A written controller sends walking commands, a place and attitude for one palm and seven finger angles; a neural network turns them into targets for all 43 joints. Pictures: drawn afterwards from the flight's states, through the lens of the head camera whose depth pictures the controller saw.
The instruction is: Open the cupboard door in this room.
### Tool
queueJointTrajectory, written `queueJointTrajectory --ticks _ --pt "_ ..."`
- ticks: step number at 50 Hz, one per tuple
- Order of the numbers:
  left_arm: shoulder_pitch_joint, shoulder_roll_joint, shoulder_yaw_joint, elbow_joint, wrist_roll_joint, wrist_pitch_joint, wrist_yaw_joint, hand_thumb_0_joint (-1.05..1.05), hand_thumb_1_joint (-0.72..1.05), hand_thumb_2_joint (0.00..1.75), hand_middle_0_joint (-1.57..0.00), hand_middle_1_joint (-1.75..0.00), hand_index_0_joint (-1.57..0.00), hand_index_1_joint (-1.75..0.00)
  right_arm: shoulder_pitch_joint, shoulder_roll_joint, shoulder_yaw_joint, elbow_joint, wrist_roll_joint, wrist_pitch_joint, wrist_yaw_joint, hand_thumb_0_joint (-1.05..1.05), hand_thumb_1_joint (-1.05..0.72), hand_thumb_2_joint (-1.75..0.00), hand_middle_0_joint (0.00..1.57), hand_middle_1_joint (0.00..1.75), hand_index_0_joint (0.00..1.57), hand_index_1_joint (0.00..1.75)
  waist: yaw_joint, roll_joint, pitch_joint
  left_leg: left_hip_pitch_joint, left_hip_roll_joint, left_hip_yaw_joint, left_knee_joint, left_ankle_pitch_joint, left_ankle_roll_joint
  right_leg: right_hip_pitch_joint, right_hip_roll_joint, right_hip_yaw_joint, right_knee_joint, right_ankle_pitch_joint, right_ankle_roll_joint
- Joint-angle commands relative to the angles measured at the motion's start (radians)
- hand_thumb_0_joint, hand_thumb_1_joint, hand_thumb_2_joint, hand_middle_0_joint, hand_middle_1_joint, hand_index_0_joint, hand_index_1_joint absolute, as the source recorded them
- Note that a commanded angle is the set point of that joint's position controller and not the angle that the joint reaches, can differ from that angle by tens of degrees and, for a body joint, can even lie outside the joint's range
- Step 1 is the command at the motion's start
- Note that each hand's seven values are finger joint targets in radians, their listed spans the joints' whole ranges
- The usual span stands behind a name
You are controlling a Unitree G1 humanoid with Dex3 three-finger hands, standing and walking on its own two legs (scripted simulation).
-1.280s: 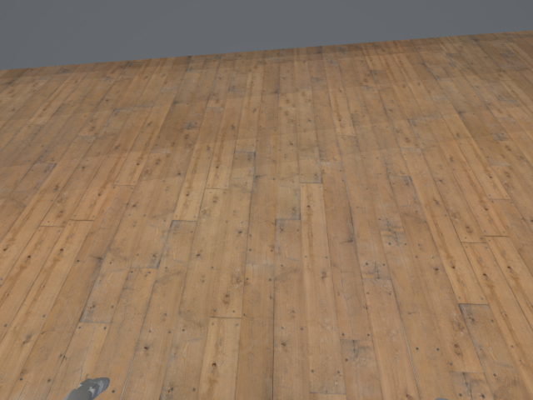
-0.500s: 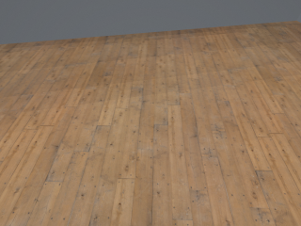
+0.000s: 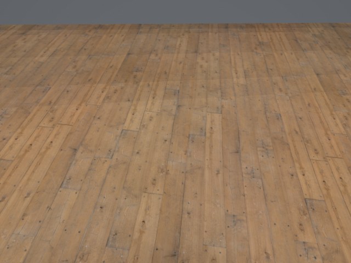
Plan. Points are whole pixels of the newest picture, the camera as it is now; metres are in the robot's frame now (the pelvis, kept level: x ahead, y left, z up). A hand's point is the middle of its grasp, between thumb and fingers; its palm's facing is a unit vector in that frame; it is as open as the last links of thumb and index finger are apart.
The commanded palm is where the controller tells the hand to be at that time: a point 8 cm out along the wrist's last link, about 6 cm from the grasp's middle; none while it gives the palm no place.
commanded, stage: turn or walk to find it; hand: left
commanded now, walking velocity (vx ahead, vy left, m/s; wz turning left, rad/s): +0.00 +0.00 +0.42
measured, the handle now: out of the picture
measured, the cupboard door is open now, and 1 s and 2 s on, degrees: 0 0 0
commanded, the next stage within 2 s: none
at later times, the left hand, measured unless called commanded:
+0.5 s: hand out of the picture +0.02 +0.18 -0.14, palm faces +0.20 -0.93 -0.30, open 7.4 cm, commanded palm none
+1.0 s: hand out of the picture -0.16 +0.19 -0.18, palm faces +0.45 -0.86 -0.23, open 7.4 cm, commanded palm none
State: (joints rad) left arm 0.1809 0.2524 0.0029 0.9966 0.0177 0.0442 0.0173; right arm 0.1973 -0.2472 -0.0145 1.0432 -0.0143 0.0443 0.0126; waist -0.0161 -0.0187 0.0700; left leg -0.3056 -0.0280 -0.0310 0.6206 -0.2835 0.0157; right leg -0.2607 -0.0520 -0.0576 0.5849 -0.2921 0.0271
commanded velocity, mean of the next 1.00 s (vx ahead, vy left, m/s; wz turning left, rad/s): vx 0.00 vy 0.00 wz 0.42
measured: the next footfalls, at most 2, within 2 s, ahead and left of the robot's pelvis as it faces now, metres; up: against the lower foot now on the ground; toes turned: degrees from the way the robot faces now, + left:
right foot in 0.44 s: +0.00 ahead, -0.14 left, +0.00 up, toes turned +9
left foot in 0.88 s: -0.08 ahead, +0.10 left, +0.00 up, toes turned +27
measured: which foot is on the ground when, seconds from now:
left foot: down 0.00-0.44, up 0.46-0.86, down 0.88-1.00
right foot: down 0.00-0.02, up 0.04-0.42, down 0.44-0.88, up 0.90-1.00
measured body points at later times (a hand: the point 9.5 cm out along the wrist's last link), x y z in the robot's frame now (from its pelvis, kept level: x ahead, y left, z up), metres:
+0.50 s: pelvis -0.04 -0.04 +0.01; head -0.02 -0.06 +0.46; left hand +0.01 +0.23 -0.11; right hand +0.04 -0.29 -0.15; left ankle +0.01 +0.10 -0.70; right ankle -0.04 -0.14 -0.73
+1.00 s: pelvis -0.08 +0.00 +0.00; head -0.06 +0.04 +0.45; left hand -0.19 +0.24 -0.16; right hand +0.12 -0.18 -0.12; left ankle -0.12 +0.08 -0.73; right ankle -0.05 -0.14 -0.67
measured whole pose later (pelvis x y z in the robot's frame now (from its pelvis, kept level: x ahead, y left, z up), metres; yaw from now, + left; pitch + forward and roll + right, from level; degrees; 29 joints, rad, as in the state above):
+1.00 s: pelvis -0.08 +0.00 +0.00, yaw +24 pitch -1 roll +0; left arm 0.29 0.26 0.07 0.99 0.02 0.07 0.02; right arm 0.13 -0.19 -0.03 0.94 -0.02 0.02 0.00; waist 0.03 -0.07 0.09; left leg -0.25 0.00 0.06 0.58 -0.32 0.04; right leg -0.40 -0.11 -0.08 1.03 -0.51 0.07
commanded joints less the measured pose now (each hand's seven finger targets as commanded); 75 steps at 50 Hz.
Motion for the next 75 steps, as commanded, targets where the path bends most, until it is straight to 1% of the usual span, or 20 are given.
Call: queueJointTrajectory --ticks 1,2,6,14,19,20,22,23,27,40,43,44,45,52,63,67,68,69,71,75 --pt "-0.044 0.119 0.041 -0.121 -0.004 -0.011 0.015 0.0 0.9 0.9 -0.2 -0.3 -0.2 -0.3 0.087 -0.218 -0.063 -0.081 -0.01 -0.033 -0.01 0.0 -0.9 -0.9 0.2 0.3 0.2 0.3 -0.03 0.278 -0.059 0.075 0.299 -0.409 -0.313 0.259 0.122 -0.178 0.023 -0.049 0.229 -0.16 0.02" --pt "-0.064 0.124 0.044 -0.124 0.0 -0.008 0.022 0.0 0.9 0.9 -0.2 -0.3 -0.2 -0.3 0.099 -0.218 -0.069 -0.078 -0.007 -0.034 -0.021 0.0 -0.9 -0.9 0.2 0.3 0.2 0.3 -0.036 0.269 -0.047 0.062 0.334 -0.491 -0.373 0.302 0.181 -0.2 0.025 0.037 0.389 -0.283 0.012" --pt "-0.011 0.096 0.056 -0.1 0.001 -0.013 0.01 0.0 0.9 0.9 -0.2 -0.3 -0.2 -0.3 0.05 -0.173 -0.068 -0.106 -0.003 -0.04 -0.037 0.0 -0.9 -0.9 0.2 0.3 0.2 0.3 0.004 0.153 -0.103 0.118 0.247 -0.355 -0.31 0.295 0.17 -0.24 -0.003 0.082 0.479 -0.173 0.017" --pt "-0.022 0.039 0.058 -0.125 -0.01 -0.012 0.012 0.0 0.9 0.9 -0.2 -0.3 -0.2 -0.3 0.103 -0.158 -0.088 -0.116 -0.011 -0.025 -0.038 0.0 -0.9 -0.9 0.2 0.3 0.2 0.3 -0.026 0.17 -0.142 0.168 0.219 -0.417 -0.301 0.312 0.175 -0.153 0.038 0.068 0.233 -0.193 0.028" --pt "0.095 0.053 0.069 -0.107 -0.014 -0.017 0.018 0.0 0.9 0.9 -0.2 -0.3 -0.2 -0.3 0.052 -0.157 -0.1 -0.147 -0.008 -0.011 -0.024 0.0 -0.9 -0.9 0.2 0.3 0.2 0.3 0.022 0.165 -0.154 0.014 0.14 -0.392 -0.279 0.173 0.101 0.106 0.069 0.037 -0.104 -0.029 0.011" --pt "0.127 0.08 0.076 -0.1 -0.01 -0.021 0.021 0.0 0.9 0.9 -0.2 -0.3 -0.2 -0.3 0.04 -0.137 -0.099 -0.156 -0.004 -0.007 -0.019 0.0 -0.9 -0.9 0.2 0.3 0.2 0.3 0.039 0.107 -0.143 -0.097 0.094 -0.349 -0.241 0.065 0.055 0.227 0.034 0.053 -0.222 0.027 -0.002" --pt "0.108 0.221 0.101 -0.131 0.014 -0.032 0.029 0.0 0.9 0.9 -0.2 -0.3 -0.2 -0.3 0.017 -0.056 -0.093 -0.194 -0.004 -0.005 -0.018 0.0 -0.9 -0.9 0.2 0.3 0.2 0.3 0.06 -0.287 -0.055 -0.392 -0.088 -0.046 0.239 -0.237 -0.061 0.219 -0.401 0.484 -0.398 -0.099 -0.162" --pt "0.05 0.197 0.087 -0.156 0.004 -0.03 0.032 0.0 0.9 0.9 -0.2 -0.3 -0.2 -0.3 0.003 -0.11 -0.103 -0.188 -0.015 -0.004 -0.014 0.0 -0.9 -0.9 0.2 0.3 0.2 0.3 0.041 -0.159 -0.036 -0.315 -0.022 -0.092 0.391 -0.223 -0.042 0.048 -0.403 0.399 -0.383 -0.04 -0.181" --pt "-0.036 0.103 0.065 -0.17 0.002 -0.055 0.025 0.0 0.9 0.9 -0.2 -0.3 -0.2 -0.3 0.087 -0.072 -0.095 -0.119 -0.007 0.012 0.002 0.0 -0.9 -0.9 0.2 0.3 0.2 0.3 -0.034 -0.122 0.012 -0.269 0.014 -0.024 0.579 -0.048 -0.063 0.021 -0.22 0.133 -0.298 0.244 -0.141" --pt "0.162 0.171 0.092 -0.093 0.018 -0.045 0.022 0.0 0.9 0.9 -0.2 -0.3 -0.2 -0.3 -0.068 -0.041 -0.056 -0.151 0.008 -0.006 -0.003 0.0 -0.9 -0.9 0.2 0.3 0.2 0.3 0.058 -0.201 -0.071 -0.072 0.039 0.112 0.099 -0.155 -0.064 0.172 -0.286 0.053 -0.135 0.595 -0.167" --pt "0.128 0.146 0.09 -0.097 0.001 -0.036 0.016 0.0 0.9 0.9 -0.2 -0.3 -0.2 -0.3 0.059 -0.102 -0.068 -0.123 0.004 -0.028 -0.006 0.0 -0.9 -0.9 0.2 0.3 0.2 0.3 -0.017 -0.05 -0.161 0.227 0.085 0.065 -0.238 0.192 -0.031 0.044 -0.22 -0.063 0.099 0.417 -0.052" --pt "0.14 0.081 0.08 -0.128 -0.007 -0.031 0.01 0.0 0.9 0.9 -0.2 -0.3 -0.2 -0.3 0.089 -0.203 -0.09 -0.123 -0.003 -0.039 -0.01 0.0 -0.9 -0.9 0.2 0.3 0.2 0.3 -0.026 0.251 -0.186 0.388 0.34 -0.253 -0.265 0.55 0.07 -0.227 -0.089 -0.111 0.304 -0.087 0.026" --pt "0.099 0.057 0.062 -0.149 0.0 -0.022 0.015 0.0 0.9 0.9 -0.2 -0.3 -0.2 -0.3 0.13 -0.249 -0.099 -0.111 0.006 -0.03 -0.017 0.0 -0.9 -0.9 0.2 0.3 0.2 0.3 -0.042 0.29 -0.195 0.354 0.444 -0.322 -0.247 0.816 0.175 -0.277 -0.048 -0.03 0.436 -0.377 0.04" --pt "0.083 0.065 0.08 -0.089 0.001 -0.008 -0.002 0.0 0.9 0.9 -0.2 -0.3 -0.2 -0.3 -0.004 -0.143 -0.071 -0.146 0.0 -0.042 -0.037 0.0 -0.9 -0.9 0.2 0.3 0.2 0.3 0.012 0.15 -0.091 0.192 0.251 -0.128 -0.281 0.544 0.133 -0.258 -0.053 0.033 0.549 -0.1 0.056" --pt "-0.005 0.035 0.074 -0.149 -0.006 -0.011 0.006 0.0 0.9 0.9 -0.2 -0.3 -0.2 -0.3 0.042 -0.152 -0.089 -0.149 -0.014 -0.027 -0.029 0.0 -0.9 -0.9 0.2 0.3 0.2 0.3 -0.014 0.16 -0.081 0.125 0.251 -0.292 -0.292 0.36 0.169 -0.127 -0.001 0.033 0.201 -0.15 0.046" --pt "0.099 0.051 0.079 -0.13 -0.011 -0.029 0.013 0.0 0.9 0.9 -0.2 -0.3 -0.2 -0.3 0.006 -0.141 -0.092 -0.161 -0.006 -0.022 -0.022 0.0 -0.9 -0.9 0.2 0.3 0.2 0.3 0.043 0.123 -0.116 -0.025 0.187 -0.28 -0.192 0.284 0.106 0.135 0.016 0.022 -0.132 0.058 0.031" --pt "0.123 0.097 0.088 -0.128 -0.002 -0.041 0.018 0.0 0.9 0.9 -0.2 -0.3 -0.2 -0.3 0.024 -0.1 -0.088 -0.164 0.002 -0.022 -0.017 0.0 -0.9 -0.9 0.2 0.3 0.2 0.3 0.053 0.003 -0.135 -0.135 0.118 -0.217 -0.086 0.139 0.046 0.265 -0.085 0.113 -0.262 0.09 0.01" --pt "0.133 0.2 0.107 -0.137 0.015 -0.051 0.025 0.0 0.9 0.9 -0.2 -0.3 -0.2 -0.3 0.044 -0.028 -0.075 -0.188 0.006 -0.022 -0.013 0.0 -0.9 -0.9 0.2 0.3 0.2 0.3 0.055 -0.323 -0.136 -0.312 -0.04 -0.03 0.161 -0.196 -0.038 0.33 -0.359 0.394 -0.328 0.148 -0.09" --pt "0.059 0.16 0.1 -0.163 0.003 -0.044 0.029 0.0 0.9 0.9 -0.2 -0.3 -0.2 -0.3 0.013 -0.096 -0.098 -0.179 -0.011 0.001 -0.012 0.0 -0.9 -0.9 0.2 0.3 0.2 0.3 0.042 -0.21 -0.08 -0.253 0.01 -0.075 0.457 -0.238 -0.037 0.074 -0.393 0.335 -0.354 0.103 -0.175" --pt "-0.03 0.088 0.071 -0.179 -0.002 -0.051 0.018 0.0 0.9 0.9 -0.2 -0.3 -0.2 -0.3 0.096 -0.057 -0.094 -0.102 -0.013 0.019 0.005 0.0 -0.9 -0.9 0.2 0.3 0.2 0.3 -0.018 -0.122 0.007 -0.247 0.035 -0.012 0.62 -0.039 -0.067 0.003 -0.229 0.094 -0.333 0.081 -0.11"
